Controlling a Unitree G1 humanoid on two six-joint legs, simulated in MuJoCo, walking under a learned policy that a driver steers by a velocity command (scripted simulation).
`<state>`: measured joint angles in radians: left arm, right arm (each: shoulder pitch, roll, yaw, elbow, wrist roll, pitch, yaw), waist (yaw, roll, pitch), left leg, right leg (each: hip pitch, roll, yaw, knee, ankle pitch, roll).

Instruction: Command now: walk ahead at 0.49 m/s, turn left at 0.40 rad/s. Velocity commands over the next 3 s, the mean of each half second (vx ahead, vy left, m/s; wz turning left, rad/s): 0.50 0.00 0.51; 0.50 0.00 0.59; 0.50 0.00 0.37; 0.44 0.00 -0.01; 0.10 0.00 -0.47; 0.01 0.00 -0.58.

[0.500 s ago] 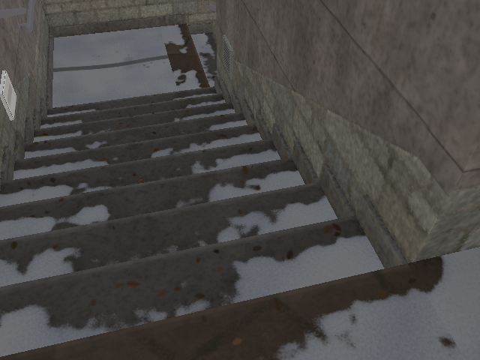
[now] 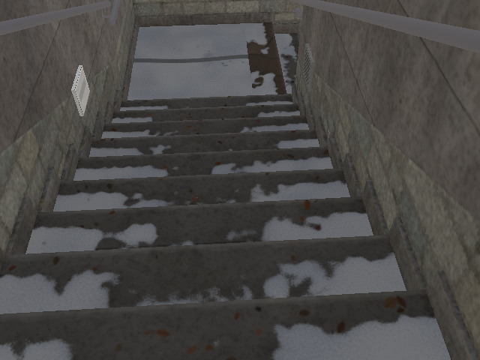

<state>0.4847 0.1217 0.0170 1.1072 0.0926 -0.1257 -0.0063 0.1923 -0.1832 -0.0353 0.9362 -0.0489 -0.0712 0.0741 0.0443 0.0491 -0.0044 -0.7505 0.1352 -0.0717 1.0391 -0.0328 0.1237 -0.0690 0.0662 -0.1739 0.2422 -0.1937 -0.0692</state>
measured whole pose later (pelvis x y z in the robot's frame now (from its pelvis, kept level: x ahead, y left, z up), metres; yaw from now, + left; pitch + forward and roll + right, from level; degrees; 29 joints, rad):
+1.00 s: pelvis +0.54 +0.11 -0.18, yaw +35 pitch +1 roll -2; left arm 0.32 0.24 0.03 0.90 0.09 -0.07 -0.09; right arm 0.44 -0.27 0.00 0.87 -0.04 -0.07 0.09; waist -0.02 0.05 -0.02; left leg -0.76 -0.12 -0.19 2.09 -0.45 0.03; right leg -0.36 0.03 -0.09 0.68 -0.30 -0.07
